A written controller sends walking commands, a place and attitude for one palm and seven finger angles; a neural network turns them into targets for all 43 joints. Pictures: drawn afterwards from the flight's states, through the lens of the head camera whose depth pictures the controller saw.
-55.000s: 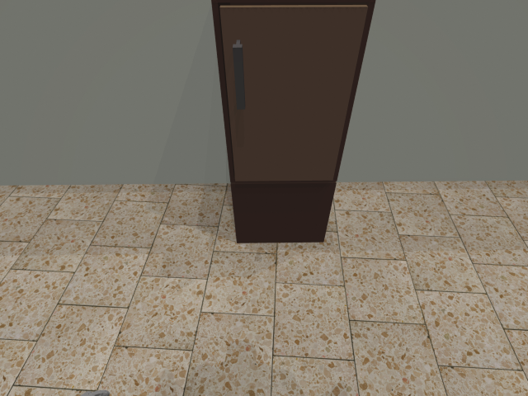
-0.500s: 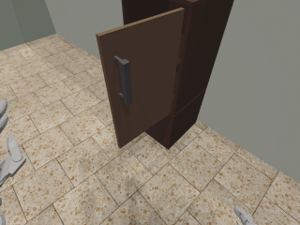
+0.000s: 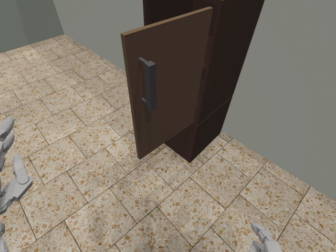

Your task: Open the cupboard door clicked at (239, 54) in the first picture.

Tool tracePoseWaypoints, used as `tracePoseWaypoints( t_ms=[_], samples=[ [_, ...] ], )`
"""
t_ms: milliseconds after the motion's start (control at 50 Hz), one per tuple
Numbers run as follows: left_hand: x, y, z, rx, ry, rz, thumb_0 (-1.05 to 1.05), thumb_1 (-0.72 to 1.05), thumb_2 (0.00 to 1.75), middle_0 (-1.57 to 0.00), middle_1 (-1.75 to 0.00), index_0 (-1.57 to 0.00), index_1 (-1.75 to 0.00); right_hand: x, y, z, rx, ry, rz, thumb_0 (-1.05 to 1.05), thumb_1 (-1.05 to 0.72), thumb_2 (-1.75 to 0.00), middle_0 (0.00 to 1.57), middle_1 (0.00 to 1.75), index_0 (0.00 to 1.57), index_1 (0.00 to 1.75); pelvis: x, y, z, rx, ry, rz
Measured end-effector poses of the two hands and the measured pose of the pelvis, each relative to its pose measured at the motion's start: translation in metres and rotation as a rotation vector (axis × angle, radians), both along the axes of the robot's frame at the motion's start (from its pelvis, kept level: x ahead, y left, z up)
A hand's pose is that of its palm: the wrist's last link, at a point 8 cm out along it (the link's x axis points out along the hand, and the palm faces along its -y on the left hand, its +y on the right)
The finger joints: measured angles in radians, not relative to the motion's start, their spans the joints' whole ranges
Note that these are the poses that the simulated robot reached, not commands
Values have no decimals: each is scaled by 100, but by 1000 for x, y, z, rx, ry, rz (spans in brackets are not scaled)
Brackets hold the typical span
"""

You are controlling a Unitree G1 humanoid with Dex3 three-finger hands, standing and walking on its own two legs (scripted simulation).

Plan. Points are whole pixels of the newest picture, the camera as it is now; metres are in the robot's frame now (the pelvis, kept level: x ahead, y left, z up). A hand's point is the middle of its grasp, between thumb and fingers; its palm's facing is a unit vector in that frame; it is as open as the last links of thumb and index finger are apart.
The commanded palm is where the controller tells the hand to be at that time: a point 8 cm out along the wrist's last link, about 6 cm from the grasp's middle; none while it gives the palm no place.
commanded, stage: stop stepping back and stand still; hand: left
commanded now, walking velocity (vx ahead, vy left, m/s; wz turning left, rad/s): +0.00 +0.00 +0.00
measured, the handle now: (146, 85) +0.59 +0.13 +0.08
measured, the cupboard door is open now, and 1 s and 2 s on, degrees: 85 85 85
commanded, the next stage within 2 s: let the arm hang, fingers relaxed in 0.04 s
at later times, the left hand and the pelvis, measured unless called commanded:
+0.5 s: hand out of the picture +0.04 +0.17 -0.18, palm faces +0.01 -0.98 -0.18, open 7.2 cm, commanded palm none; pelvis -0.02 -0.01 -0.01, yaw +2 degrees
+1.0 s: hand out of the picture +0.06 +0.23 -0.15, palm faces +0.06 -0.94 -0.33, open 7.4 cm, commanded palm none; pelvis +0.00 -0.02 +0.00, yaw +2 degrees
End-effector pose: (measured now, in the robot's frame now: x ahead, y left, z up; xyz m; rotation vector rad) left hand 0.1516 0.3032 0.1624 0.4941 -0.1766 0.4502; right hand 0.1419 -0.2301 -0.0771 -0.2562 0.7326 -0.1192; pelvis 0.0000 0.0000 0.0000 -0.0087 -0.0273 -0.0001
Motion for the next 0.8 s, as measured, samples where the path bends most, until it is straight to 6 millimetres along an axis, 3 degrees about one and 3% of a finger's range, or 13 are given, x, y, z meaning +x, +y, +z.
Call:
tracePoseWaypoints(
  t_ms=[140, 160, 200, 240, 280, 360, 400, 460, 560, 640, 720, 800],
  samples=[
    [8, -5, 12, 51, -25, -52, 2, 89, 90, -21, -30, -21, -30, -7, -2, 0, 4, -2, -31, 1, -90, -89, 20, 30, 20, 30, 1, 1, 0, 3, -3, -1],
    [11, -4, 6, 61, -2, -69, 2, 89, 90, -21, -30, -21, -30, -7, -3, -4, 15, -2, -18, 1, -90, -89, 20, 30, 20, 30, 0, 2, -1, 0, 5, 9],
    [24, 1, -33, 15, 169, -83, 1, 90, 90, -21, -30, -20, -30, -7, -8, -19, 32, 51, 13, 1, -90, -89, 20, 30, 20, 30, -3, 5, -5, 2, 15, 21],
    [30, 4, -89, -74, 416, -63, 1, 90, 90, -20, -30, -20, -30, -9, -15, -34, 40, 109, 13, 1, -90, -89, 20, 30, 20, 30, -7, 7, -9, 10, 22, 21],
    [21, -2, -148, -160, 665, -42, 1, 90, 90, -20, -30, -20, -30, -16, -23, -46, 44, 154, -5, 1, -90, -89, 20, 30, 20, 30, -11, 6, -12, 19, 21, 15],
    [-27, -37, -241, -324, 1042, -34, 1, 91, 90, -20, -30, -20, -30, -43, -38, -55, 27, 259, -43, 1, -90, -89, 20, 30, 20, 30, -15, -1, -14, 28, 12, 14],
    [-56, -58, -273, -411, 1171, -32, 1, 91, 90, -20, -30, -20, -30, -63, -45, -56, 5, 333, -58, 1, -90, -89, 20, 30, 20, 30, -16, -5, -14, 28, 5, 20],
    [-98, -87, -304, -530, 1316, -21, 2, 91, 90, -20, -30, -20, -30, -95, -52, -55, -27, 455, -80, 1, -91, -89, 20, 30, 20, 30, -17, -10, -13, 23, -1, 28],
    [-145, -83, -314, -597, 1411, 98, 1, 96, 90, -21, -30, -21, -30, -137, -54, -55, -38, 619, -99, 1, -91, -89, 20, 30, 20, 30, -17, -18, -8, 11, 0, 42],
    [-169, -69, -307, -589, 1460, 180, 1, 95, 90, -21, -30, -20, -30, -152, -51, -60, -15, 673, -110, 1, -91, -89, 20, 30, 20, 30, -14, -20, -6, 7, 0, 46],
    [-177, -53, -297, -558, 1476, 243, 1, 93, 90, -21, -30, -20, -30, -152, -46, -67, 14, 678, -112, 1, -91, -89, 20, 30, 20, 30, -11, -19, -4, 7, -4, 44],
    [-167, -40, -288, -523, 1455, 271, 1, 92, 90, -20, -30, -20, -30, -144, -42, -71, 37, 661, -107, 0, -91, -89, 20, 30, 20, 30, -8, -19, -3, 9, -6, 41]
  ],
)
